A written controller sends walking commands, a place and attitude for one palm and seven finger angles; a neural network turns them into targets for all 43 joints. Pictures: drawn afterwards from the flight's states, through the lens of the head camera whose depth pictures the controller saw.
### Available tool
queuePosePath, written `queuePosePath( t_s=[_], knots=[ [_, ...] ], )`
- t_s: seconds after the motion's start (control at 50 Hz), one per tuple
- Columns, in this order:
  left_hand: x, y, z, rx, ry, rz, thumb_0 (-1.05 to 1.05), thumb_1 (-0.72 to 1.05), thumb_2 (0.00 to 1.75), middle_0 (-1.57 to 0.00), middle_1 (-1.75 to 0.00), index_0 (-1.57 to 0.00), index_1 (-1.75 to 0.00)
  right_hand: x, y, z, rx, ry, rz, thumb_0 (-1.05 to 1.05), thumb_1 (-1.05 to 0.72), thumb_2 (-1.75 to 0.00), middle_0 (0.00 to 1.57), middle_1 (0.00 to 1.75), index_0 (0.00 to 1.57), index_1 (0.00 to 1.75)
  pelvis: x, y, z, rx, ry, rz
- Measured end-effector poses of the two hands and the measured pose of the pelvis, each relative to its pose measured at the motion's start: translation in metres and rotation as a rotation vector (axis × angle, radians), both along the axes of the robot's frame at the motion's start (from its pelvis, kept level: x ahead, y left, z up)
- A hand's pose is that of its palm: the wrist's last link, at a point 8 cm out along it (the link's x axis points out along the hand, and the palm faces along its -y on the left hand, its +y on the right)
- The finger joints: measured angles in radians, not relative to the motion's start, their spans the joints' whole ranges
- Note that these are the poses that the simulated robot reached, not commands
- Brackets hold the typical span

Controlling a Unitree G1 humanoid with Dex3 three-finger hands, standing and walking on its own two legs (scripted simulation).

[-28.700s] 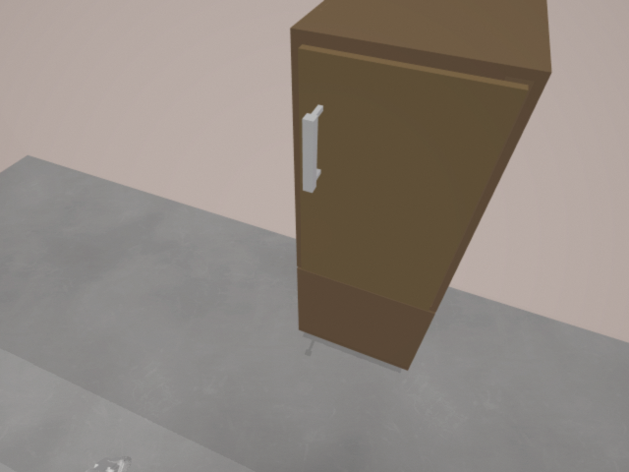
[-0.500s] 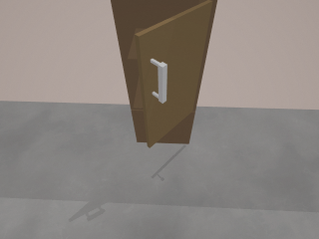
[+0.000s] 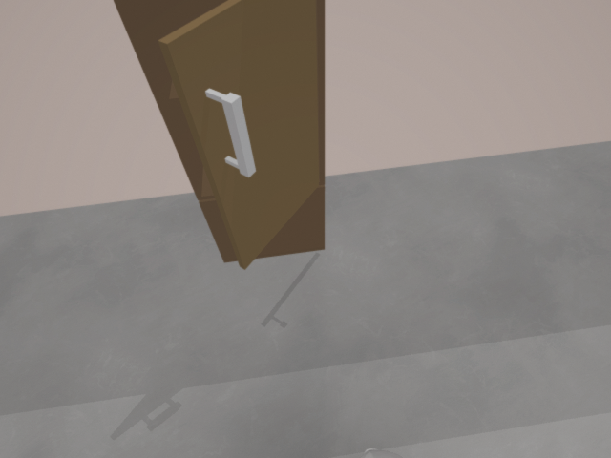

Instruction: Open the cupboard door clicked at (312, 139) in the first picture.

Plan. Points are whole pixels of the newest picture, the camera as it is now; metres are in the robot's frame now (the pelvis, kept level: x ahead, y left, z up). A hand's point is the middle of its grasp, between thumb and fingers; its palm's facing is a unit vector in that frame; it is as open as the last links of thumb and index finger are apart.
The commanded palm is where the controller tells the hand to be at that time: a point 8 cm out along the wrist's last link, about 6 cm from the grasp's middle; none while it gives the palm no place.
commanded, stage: walk to a spot facing it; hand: left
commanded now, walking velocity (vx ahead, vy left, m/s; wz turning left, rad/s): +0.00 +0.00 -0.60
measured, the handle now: (231, 134) +0.59 +0.17 +0.06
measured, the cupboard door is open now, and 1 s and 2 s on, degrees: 48 48 48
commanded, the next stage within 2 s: none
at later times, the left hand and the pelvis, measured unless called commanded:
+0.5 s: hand out of the picture +0.09 +0.19 -0.17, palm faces -0.17 -0.96 -0.23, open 7.4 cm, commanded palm none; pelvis +0.01 +0.00 +0.00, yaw -16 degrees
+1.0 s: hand (262, 401) +0.21 +0.09 -0.15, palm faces -0.54 -0.79 -0.29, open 7.4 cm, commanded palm none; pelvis +0.01 -0.03 +0.00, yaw -35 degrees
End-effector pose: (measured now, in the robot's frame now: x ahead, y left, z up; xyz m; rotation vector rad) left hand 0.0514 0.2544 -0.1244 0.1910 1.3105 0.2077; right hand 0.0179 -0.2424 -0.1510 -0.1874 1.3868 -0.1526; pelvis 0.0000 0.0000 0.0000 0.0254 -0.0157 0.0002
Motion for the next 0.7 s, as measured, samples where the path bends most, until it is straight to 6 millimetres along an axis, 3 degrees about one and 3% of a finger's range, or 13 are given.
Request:
queuePosePath(
  t_s=[0.08, 0.24, 0.36, 0.46, 0.54, 0.7],
  knots=[
    [0.007, -0.012, -0.002, 0.037, -0.041, -0.029, 0.01, 0.9, 0.9, -0.2, -0.3, -0.2, -0.29, -0.005, -0.02, -0.014, 0.012, 0.021, -0.048, 0.01, -0.9, -0.9, 0.21, 0.3, 0.2, 0.3, -0.001, -0.016, -0.01, 0.005, 0.008, -0.032],
    [0.003, -0.032, 0.009, 0.025, 0.044, -0.1, 0.01, 0.9, 0.9, -0.2, -0.3, -0.2, -0.29, 0.035, -0.044, 0.019, -0.018, -0.134, -0.118, 0.01, -0.91, -0.9, 0.2, 0.3, 0.2, 0.3, -0.001, -0.025, 0.011, 0.021, 0.042, -0.131],
    [0.015, -0.031, 0.007, 0.001, 0.044, -0.15, 0.01, 0.9, 0.9, -0.21, -0.3, -0.2, -0.3, 0.062, -0.043, 0.035, -0.045, -0.238, -0.152, 0.01, -0.91, -0.9, 0.2, 0.3, 0.2, 0.3, 0.004, -0.019, 0.014, 0.011, 0.052, -0.2],
    [0.034, -0.019, -0.004, -0.017, 0.034, -0.193, 0.01, 0.9, 0.9, -0.21, -0.3, -0.2, -0.3, 0.072, -0.031, 0.045, -0.071, -0.293, -0.179, 0.01, -0.91, -0.9, 0.2, 0.3, 0.2, 0.3, 0.008, -0.005, 0.011, -0.002, 0.059, -0.254],
    [0.06, -0.006, -0.018, -0.035, 0.016, -0.235, 0.01, 0.9, 0.9, -0.21, -0.3, -0.2, -0.3, 0.059, -0.02, 0.043, -0.113, -0.309, -0.2, 0.01, -0.9, -0.9, 0.2, 0.3, 0.2, 0.3, 0.012, 0.009, 0.001, -0.032, 0.06, -0.281],
    [0.123, -0.016, -0.002, -0.039, -0.057, -0.374, 0.01, 0.91, 0.9, -0.2, -0.3, -0.19, -0.29, -0.013, -0.005, 0.044, -0.11, -0.165, -0.299, 0.01, -0.9, -0.9, 0.21, 0.3, 0.2, 0.3, 0.016, 0.009, 0.012, -0.049, 0.05, -0.391]
  ],
)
